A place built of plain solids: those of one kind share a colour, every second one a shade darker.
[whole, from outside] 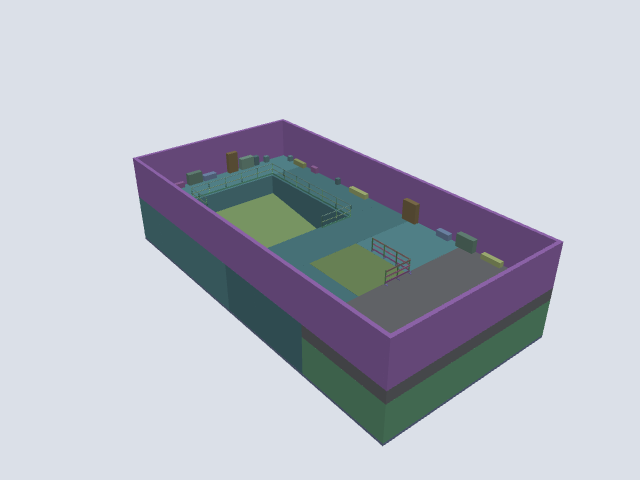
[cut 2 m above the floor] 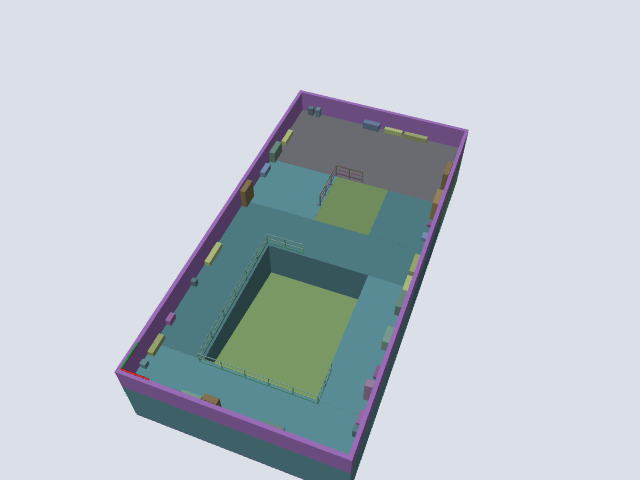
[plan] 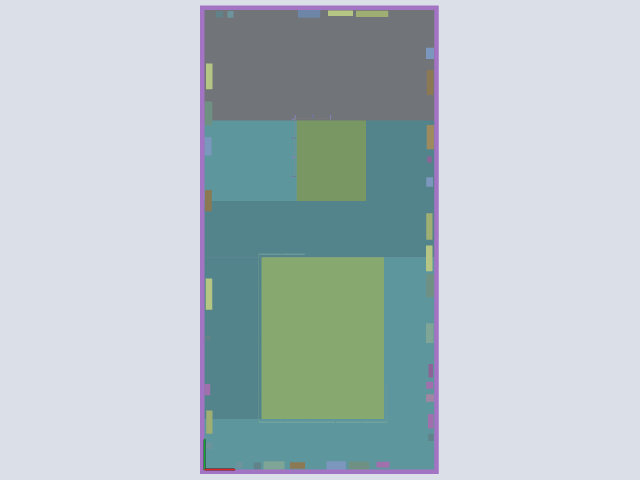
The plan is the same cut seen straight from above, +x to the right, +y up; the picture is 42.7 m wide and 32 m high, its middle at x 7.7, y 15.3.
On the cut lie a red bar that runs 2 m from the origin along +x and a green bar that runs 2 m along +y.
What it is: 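A town's swimming bath, shut for a repair, its basins drained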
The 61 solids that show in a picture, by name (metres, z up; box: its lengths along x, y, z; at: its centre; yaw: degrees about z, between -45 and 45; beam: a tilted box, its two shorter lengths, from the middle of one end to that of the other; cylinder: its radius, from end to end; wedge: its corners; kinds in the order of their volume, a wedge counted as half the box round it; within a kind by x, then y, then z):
{
 "surround_1": {"box": [4.11, 10.79, 4.1], "at": [1.75, 8.76, -2.05]},
 "surround_2": {"box": [6.45, 5.38, 4.1], "at": [2.93, 20.58, -2.05]},
 "surround_3": {"box": [15.91, 3.67, 4.1], "at": [7.66, 1.53, -2.05]},
 "surround_4": {"box": [15.91, 3.74, 4.1], "at": [7.66, 16.03, -2.05]},
 "surround_5": {"box": [4.85, 5.38, 4.1], "at": [13.19, 20.58, -2.05]},
 "surround_6": {"box": [3.65, 10.79, 4.1], "at": [13.79, 8.76, -2.05]},
 "surround_under_1": {"box": [15.91, 7.66, 3.1], "at": [7.66, 27.1, -2.55]},
 "floor_1": {"wedge": [[3.81, 3.37, -4.1], [3.81, 3.37, -1.85], [3.81, 14.16, -4.1], [3.81, 14.16, -3.5], [11.96, 3.37, -4.1], [11.96, 3.37, -1.85], [11.96, 14.16, -4.1], [11.96, 14.16, -3.5]]},
 "floor_2": {"box": [4.61, 5.38, 4.1], "at": [8.46, 20.58, -2.05]},
 "wall_1": {"box": [0.3, 30.63, 3.67], "at": [-0.15, 15.32, 1.83]},
 "wall_2": {"box": [15.91, 0.3, 3.67], "at": [7.66, -0.15, 1.83]},
 "wall_3": {"box": [15.91, 0.3, 3.67], "at": [7.66, 30.78, 1.83]},
 "wall_4": {"box": [0.3, 30.63, 3.67], "at": [15.46, 15.32, 1.83]},
 "footing_1": {"box": [15.91, 31.23, 0.2], "at": [7.66, 15.32, -4.2]},
 "cupboard_1": {"box": [0.46, 1.42, 1.76], "at": [0.26, 17.93, 0.88]},
 "cupboard_2": {"box": [1.0, 0.43, 1.95], "at": [6.2, 0.27, 0.97]},
 "cupboard_3": {"box": [0.45, 1.67, 1.77], "at": [15.04, 25.8, 0.89]},
 "cupboard_4": {"box": [0.49, 1.62, 1.91], "at": [15.06, 22.16, 0.95]},
 "reel_1": {"box": [0.5, 1.6, 1.1], "at": [0.27, 23.73, 0.55]},
 "reel_2": {"box": [1.4, 0.55, 1.06], "at": [4.63, 0.28, 0.53]},
 "reel_3": {"box": [1.38, 0.53, 1.04], "at": [10.3, 0.27, 0.52]},
 "reel_4": {"box": [0.51, 1.32, 1.12], "at": [15.01, 9.09, 0.56]},
 "reel_5": {"box": [0.5, 1.54, 1.11], "at": [15.04, 12.26, 0.55]},
 "bench_1": {"box": [0.44, 2.09, 0.45], "at": [0.3, 11.69, 0.23]},
 "bench_2": {"box": [0.45, 1.72, 0.43], "at": [0.31, 26.21, 0.22]},
 "bench_3": {"box": [0.42, 1.55, 0.45], "at": [0.32, 3.15, 0.23]},
 "bench_4": {"box": [1.66, 0.37, 0.45], "at": [9.07, 30.41, 0.22]},
 "bench_5": {"box": [2.14, 0.41, 0.46], "at": [11.18, 30.38, 0.23]},
 "bench_6": {"box": [0.44, 1.72, 0.43], "at": [14.99, 14.08, 0.21]},
 "bench_7": {"box": [0.43, 1.77, 0.45], "at": [14.99, 16.2, 0.23]},
 "blocks_1": {"box": [0.45, 1.23, 0.54], "at": [0.24, 21.54, 0.27]},
 "blocks_2": {"box": [1.5, 0.52, 0.68], "at": [6.98, 30.37, 0.34]},
 "blocks_3": {"box": [1.3, 0.54, 0.49], "at": [8.79, 0.28, 0.24]},
 "blocks_4": {"box": [0.45, 0.64, 0.42], "at": [15.01, 19.16, 0.21]},
 "blocks_5": {"box": [0.54, 0.76, 0.41], "at": [15.03, 27.74, 0.2]},
 "drum_1": {"box": [0.39, 0.36, 0.57], "at": [0.23, 8.76, 0.28]},
 "drum_2": {"box": [0.43, 0.42, 0.49], "at": [0.31, 1.58, 0.25]},
 "drum_3": {"box": [0.48, 0.41, 0.76], "at": [1.01, 30.35, 0.38]},
 "drum_4": {"box": [0.41, 0.46, 0.84], "at": [1.74, 30.34, 0.42]},
 "drum_5": {"box": [0.46, 0.4, 0.6], "at": [2.32, 0.3, 0.3]},
 "drum_6": {"box": [0.49, 0.46, 0.89], "at": [3.52, 0.24, 0.45]},
 "drum_7": {"box": [0.38, 0.5, 0.86], "at": [15.11, 2.14, 0.43]},
 "crates_1": {"box": [0.38, 0.74, 0.54], "at": [0.2, 5.32, 0.27]},
 "crates_2": {"box": [0.88, 0.38, 0.48], "at": [11.9, 0.33, 0.24]},
 "crates_3": {"box": [0.48, 0.46, 0.4], "at": [15.01, 5.61, 0.2]},
 "crates_4": {"box": [0.37, 0.96, 0.28], "at": [15.08, 3.22, 0.14]},
 "crates_5": {"box": [0.31, 0.89, 0.35], "at": [15.09, 6.58, 0.17]},
 "chair_1": {"box": [0.54, 0.5, 1.93], "at": [15.04, 4.77, 0.97]},
 "guard_toe_1": {"box": [0.03, 11.24, 0.15], "at": [3.6, 8.76, 0.07]},
 "guard_toe_2": {"box": [3.12, 0.03, 0.15], "at": [5.14, 14.36, 0.07]},
 "guard_toe_3": {"box": [8.61, 0.03, 0.15], "at": [7.88, 3.16, 0.07]},
 "guard_rail_mid_1": {"box": [0.048, 11.24, 0.048], "at": [3.6, 8.76, 0.55]},
 "guard_rail_mid_2": {"box": [8.61, 0.048, 0.048], "at": [7.88, 3.16, 0.55]},
 "guard_rail_top_1": {"box": [0.048, 11.24, 0.048], "at": [3.6, 8.76, 1.08]},
 "guard_rail_top_2": {"box": [8.61, 0.048, 0.048], "at": [7.88, 3.16, 1.08]},
 "guard_plank_low_1": {"box": [0.025, 3.88, 0.14], "at": [6.0, 21.46, 0.22]},
 "guard_plank_low_2": {"box": [2.4, 0.025, 0.14], "at": [7.22, 23.43, 0.22]},
 "guard_plank_mid_1": {"box": [0.025, 3.88, 0.14], "at": [6.0, 21.46, 0.66]},
 "guard_plank_mid_2": {"box": [2.4, 0.025, 0.14], "at": [7.22, 23.43, 0.66]},
 "guard_plank_top_1": {"box": [0.025, 3.88, 0.14], "at": [6.0, 21.46, 1.1]},
 "guard_plank_top_2": {"box": [2.4, 0.025, 0.14], "at": [7.22, 23.43, 1.1]}
}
